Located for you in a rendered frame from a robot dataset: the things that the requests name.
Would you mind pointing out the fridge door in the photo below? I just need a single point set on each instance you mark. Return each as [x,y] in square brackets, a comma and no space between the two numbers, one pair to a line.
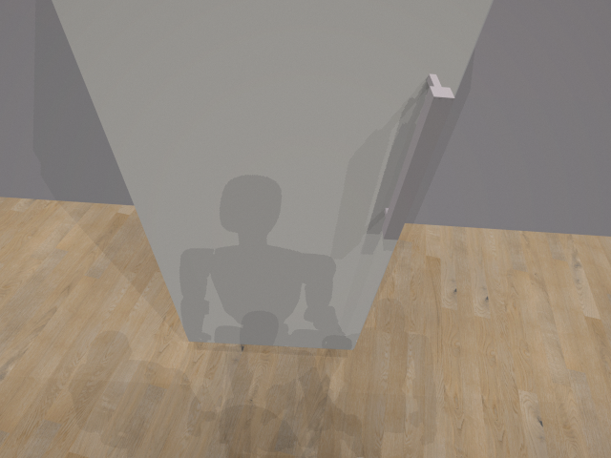
[261,141]

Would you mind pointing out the handle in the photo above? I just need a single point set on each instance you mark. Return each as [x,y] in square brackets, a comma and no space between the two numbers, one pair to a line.
[435,111]

